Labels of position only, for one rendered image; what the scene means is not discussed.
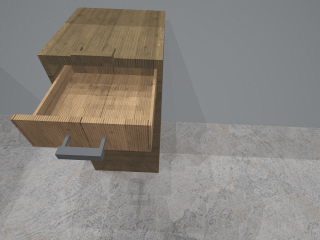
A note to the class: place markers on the cabinet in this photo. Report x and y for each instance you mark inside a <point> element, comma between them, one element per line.
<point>136,38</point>

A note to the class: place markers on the handle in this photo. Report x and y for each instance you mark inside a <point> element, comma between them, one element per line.
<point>65,152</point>
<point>98,57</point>

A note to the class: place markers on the drawer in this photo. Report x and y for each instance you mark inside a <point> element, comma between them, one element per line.
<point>91,102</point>

